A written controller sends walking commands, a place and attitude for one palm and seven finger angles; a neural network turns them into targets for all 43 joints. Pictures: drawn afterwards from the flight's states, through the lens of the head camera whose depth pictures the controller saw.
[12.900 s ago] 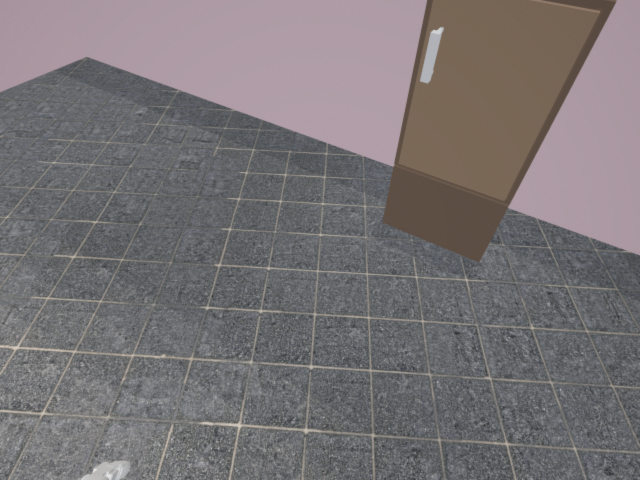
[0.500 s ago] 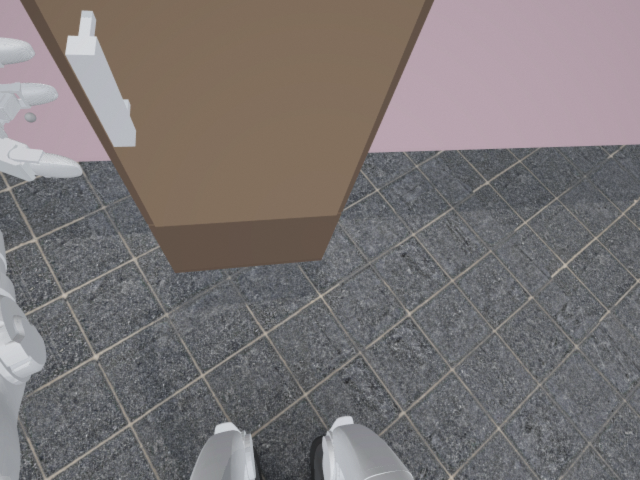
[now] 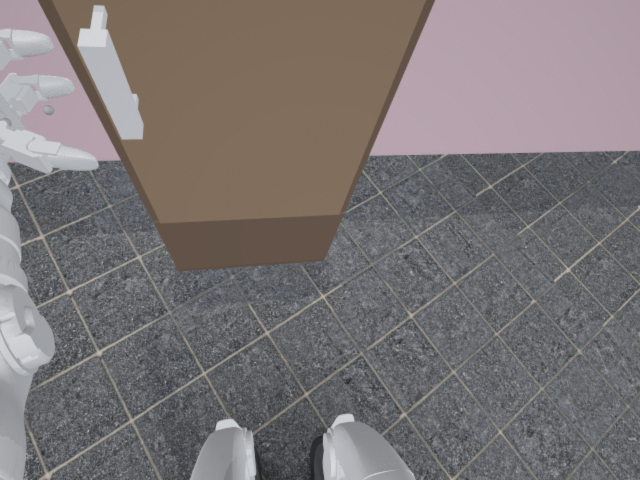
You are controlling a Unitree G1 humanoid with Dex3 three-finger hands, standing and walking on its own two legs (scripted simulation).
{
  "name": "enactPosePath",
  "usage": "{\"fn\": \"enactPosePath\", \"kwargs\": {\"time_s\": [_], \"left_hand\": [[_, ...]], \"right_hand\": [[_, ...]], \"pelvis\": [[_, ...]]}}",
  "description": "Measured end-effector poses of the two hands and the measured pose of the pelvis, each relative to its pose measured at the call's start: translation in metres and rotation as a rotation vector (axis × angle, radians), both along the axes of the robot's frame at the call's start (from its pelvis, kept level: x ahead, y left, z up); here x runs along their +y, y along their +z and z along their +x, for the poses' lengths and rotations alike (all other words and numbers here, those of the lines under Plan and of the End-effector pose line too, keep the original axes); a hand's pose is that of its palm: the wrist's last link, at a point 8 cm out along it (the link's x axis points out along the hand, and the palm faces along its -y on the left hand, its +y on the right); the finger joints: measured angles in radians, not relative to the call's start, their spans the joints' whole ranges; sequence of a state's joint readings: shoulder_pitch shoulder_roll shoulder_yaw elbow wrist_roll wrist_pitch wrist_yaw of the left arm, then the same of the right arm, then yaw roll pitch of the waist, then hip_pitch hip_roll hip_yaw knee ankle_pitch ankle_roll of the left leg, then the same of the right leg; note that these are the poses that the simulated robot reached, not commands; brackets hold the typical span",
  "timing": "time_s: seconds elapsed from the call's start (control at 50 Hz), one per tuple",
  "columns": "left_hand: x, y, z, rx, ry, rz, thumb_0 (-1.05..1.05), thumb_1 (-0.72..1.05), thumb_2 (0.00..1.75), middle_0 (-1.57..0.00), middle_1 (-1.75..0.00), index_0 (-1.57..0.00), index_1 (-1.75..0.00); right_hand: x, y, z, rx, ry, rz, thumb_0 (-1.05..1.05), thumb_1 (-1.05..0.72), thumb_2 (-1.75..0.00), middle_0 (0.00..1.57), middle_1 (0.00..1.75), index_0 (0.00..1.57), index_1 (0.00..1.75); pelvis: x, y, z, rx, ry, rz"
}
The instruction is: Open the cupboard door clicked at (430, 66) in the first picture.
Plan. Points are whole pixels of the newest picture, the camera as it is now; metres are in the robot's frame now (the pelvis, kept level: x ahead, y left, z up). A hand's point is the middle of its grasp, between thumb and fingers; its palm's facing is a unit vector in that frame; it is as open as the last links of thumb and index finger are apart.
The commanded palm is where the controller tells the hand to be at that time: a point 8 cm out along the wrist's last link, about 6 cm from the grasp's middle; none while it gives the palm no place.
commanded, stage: slide the fingers in behind the handle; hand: left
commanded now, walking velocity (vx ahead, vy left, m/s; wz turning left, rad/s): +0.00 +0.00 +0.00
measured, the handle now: (117, 77) +0.58 +0.19 +0.07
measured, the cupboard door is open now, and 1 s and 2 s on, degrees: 0 0 0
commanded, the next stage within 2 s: close the thumb around the handle in 1.64 s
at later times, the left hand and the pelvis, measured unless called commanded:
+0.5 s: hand (72, 108) +0.53 +0.23 +0.08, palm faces +0.03 -1.00 +0.01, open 14.0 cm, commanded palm +0.51 +0.27 +0.08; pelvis +0.00 +0.00 +0.00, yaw -1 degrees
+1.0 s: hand (116, 108) +0.53 +0.19 +0.08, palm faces +0.03 -1.00 +0.00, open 14.0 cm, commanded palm +0.51 +0.23 +0.08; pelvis +0.00 -0.01 +0.00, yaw +0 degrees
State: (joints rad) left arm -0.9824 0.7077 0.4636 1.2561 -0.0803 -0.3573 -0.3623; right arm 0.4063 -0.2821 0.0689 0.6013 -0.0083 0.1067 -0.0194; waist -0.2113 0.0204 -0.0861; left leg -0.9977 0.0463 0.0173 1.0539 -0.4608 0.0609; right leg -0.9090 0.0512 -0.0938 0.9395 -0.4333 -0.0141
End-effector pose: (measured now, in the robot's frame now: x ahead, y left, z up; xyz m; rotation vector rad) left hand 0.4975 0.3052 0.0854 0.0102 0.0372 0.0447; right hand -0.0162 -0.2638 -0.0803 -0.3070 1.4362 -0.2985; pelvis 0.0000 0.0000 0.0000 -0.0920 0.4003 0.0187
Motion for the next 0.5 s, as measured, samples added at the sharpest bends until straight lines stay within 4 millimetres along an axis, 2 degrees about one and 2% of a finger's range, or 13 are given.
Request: {"fn": "enactPosePath", "kwargs": {"time_s": [0.28, 0.5], "left_hand": [[-0.006, -0.002, 0.006, 0.008, -0.021, -0.009, -0.01, -0.50, 0.30, -0.30, -1.20, -0.30, -1.20], [-0.018, -0.008, 0.011, 0.014, -0.012, -0.017, -0.01, -0.50, 0.30, -0.30, -1.20, -0.30, -1.20]], "right_hand": [[0.001, 0.001, -0.025, 0.053, -0.029, -0.001, 0.01, -0.90, -0.90, 0.21, 0.30, 0.20, 0.30], [0.003, 0.002, -0.019, 0.038, -0.034, 0.006, 0.01, -0.90, -0.90, 0.21, 0.30, 0.20, 0.30]], "pelvis": [[-0.002, -0.002, -0.002, 0.013, -0.007, -0.001], [0.000, -0.001, 0.002, 0.013, -0.010, -0.001]]}}
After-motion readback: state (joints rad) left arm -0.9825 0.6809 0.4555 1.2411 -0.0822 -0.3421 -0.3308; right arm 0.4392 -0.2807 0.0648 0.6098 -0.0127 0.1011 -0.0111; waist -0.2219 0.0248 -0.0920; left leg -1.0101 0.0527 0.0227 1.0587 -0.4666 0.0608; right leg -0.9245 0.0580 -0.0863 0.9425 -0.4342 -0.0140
